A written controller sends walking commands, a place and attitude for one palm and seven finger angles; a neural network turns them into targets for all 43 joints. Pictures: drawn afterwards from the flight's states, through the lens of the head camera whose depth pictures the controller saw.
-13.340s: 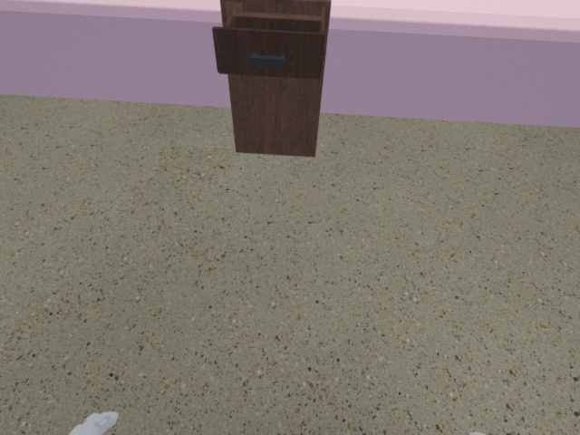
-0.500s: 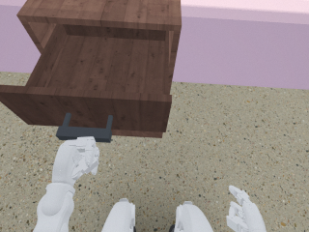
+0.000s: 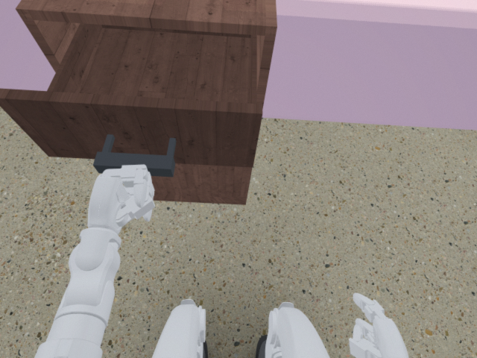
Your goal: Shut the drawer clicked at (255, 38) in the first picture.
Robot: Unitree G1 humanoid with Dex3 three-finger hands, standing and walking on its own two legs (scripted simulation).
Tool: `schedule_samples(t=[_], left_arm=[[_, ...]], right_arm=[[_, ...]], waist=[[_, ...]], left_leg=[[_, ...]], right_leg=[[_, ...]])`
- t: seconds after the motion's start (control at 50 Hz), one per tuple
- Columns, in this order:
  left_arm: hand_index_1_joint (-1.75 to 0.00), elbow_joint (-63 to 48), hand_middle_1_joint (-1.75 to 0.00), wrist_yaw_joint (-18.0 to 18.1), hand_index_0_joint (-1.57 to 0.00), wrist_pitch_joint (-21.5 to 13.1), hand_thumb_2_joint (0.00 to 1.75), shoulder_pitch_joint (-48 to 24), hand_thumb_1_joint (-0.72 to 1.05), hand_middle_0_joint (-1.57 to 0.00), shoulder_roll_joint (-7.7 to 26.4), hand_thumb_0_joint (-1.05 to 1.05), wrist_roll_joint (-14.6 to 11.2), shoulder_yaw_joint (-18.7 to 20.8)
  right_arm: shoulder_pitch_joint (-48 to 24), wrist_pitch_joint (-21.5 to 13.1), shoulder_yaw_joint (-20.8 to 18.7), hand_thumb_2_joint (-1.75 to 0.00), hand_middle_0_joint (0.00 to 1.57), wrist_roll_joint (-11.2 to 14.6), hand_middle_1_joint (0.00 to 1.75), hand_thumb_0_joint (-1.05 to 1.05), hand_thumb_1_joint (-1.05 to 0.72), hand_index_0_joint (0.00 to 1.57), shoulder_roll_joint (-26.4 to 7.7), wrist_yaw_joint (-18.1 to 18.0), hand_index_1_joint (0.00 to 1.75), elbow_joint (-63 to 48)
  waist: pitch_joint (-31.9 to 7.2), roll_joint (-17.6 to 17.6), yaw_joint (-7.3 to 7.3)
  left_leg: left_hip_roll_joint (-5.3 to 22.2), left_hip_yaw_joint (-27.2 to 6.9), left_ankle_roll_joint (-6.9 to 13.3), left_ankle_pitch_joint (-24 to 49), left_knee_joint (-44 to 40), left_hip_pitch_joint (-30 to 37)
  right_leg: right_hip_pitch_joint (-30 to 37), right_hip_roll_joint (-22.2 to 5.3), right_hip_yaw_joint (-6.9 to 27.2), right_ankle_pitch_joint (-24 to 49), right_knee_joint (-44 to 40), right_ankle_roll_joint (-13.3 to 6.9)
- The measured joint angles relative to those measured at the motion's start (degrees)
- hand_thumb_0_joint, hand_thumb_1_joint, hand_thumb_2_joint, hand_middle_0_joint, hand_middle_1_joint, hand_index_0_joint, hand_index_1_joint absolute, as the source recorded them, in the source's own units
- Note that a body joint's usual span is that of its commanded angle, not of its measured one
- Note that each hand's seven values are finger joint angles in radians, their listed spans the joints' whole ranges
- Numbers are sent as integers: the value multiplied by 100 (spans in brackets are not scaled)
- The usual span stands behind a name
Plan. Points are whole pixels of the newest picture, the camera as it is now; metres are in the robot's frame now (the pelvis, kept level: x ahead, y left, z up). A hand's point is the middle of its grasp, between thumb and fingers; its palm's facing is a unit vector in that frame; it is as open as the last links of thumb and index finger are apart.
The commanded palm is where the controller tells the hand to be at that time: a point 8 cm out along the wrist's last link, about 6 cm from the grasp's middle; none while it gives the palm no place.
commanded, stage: push the drawer shut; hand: left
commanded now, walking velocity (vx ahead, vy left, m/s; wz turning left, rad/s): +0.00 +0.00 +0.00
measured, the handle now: (138, 153) +0.44 +0.18 +0.03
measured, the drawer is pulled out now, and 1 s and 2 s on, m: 0.18 0.06 0.00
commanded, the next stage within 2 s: pull the fist back off the drawer in 2.00 s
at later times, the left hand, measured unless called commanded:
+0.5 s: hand (160, 164) +0.42 +0.15 +0.03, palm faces -0.02 -1.00 -0.04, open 3.2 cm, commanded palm +0.41 +0.19 +0.03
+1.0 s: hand (164, 138) +0.48 +0.15 +0.03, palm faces -0.01 -1.00 -0.05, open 3.3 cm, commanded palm +0.46 +0.19 +0.03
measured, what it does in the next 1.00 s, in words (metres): stands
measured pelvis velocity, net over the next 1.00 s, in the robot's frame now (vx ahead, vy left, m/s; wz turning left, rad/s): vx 0.00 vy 0.00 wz -0.02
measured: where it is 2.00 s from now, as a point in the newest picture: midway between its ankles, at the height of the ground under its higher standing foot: outside the picture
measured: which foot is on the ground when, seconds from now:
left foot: down 0.00-1.00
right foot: down 0.00-1.00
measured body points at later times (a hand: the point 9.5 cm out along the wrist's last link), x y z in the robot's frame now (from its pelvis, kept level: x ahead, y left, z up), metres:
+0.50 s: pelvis +0.01 +0.01 +0.00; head +0.14 +0.02 +0.43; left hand +0.42 +0.20 +0.03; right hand +0.10 -0.25 -0.11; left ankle +0.03 +0.11 -0.62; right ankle +0.03 -0.11 -0.62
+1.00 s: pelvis +0.00 +0.00 +0.00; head +0.15 +0.01 +0.42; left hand +0.47 +0.20 +0.03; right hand +0.06 -0.27 -0.12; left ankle +0.03 +0.11 -0.62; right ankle +0.03 -0.11 -0.62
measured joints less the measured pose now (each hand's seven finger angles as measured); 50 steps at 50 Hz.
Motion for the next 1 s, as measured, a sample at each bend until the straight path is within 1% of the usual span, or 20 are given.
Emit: schedule_samples(t=[0.08,0.16,0.32,0.48,0.56,0.76,0.9,1.0], left_arm=[[-160,277,-160,16,-140,17,89,-268,82,-140,-2,1,-10,94],[-160,526,-160,73,-140,-36,89,-473,83,-140,-13,2,30,135],[-160,1002,-160,196,-140,-225,90,-919,84,-140,-16,1,146,211],[-160,1480,-160,311,-140,-312,92,-1381,87,-140,-8,0,230,301],[-160,1775,-160,315,-140,-341,92,-1677,87,-140,59,0,277,395],[-160,2335,-160,202,-140,-379,91,-2173,88,-140,237,4,297,661],[-160,2820,-160,94,-140,-521,91,-2564,87,-140,369,3,347,837],[-160,3085,-160,20,-140,-552,91,-2856,86,-140,519,4,382,980]], right_arm=[[85,37,-6,-90,20,1,30,1,-91,20,5,17,30,36],[190,78,-27,-90,20,-9,30,1,-91,20,-15,48,30,68],[316,188,-72,-90,20,-39,30,1,-91,20,-48,101,30,148],[339,284,-91,-90,20,-64,30,1,-91,20,-40,131,30,234],[339,312,-81,-90,20,-75,30,1,-91,20,-19,132,30,248],[407,396,-77,-90,20,-100,30,1,-91,20,-6,169,30,265],[475,423,-66,-90,20,-122,30,1,-91,20,-37,171,30,312],[496,450,-72,-90,20,-151,30,1,-91,20,-51,176,30,333]], waist=[[-8,-5,-57],[-13,6,-99],[16,-1,-155],[22,28,-195],[35,26,-232],[29,37,-326],[58,31,-382],[84,34,-448]], left_leg=[[6,42,17,18,-61,25],[5,78,37,27,-118,55],[-6,131,65,25,-145,16],[-12,167,75,27,-161,-43],[-6,164,66,33,-154,-90],[35,170,34,37,-180,-134],[49,131,13,41,-140,-213],[69,112,4,44,-74,-327]], right_leg=[[6,9,41,36,-59,20],[23,12,77,60,-117,43],[-38,3,131,69,-133,74],[-121,-1,169,71,-127,88],[-173,5,168,73,-114,76],[-240,50,178,84,-128,45],[-305,66,143,81,-98,19],[-413,83,128,93,-48,3]])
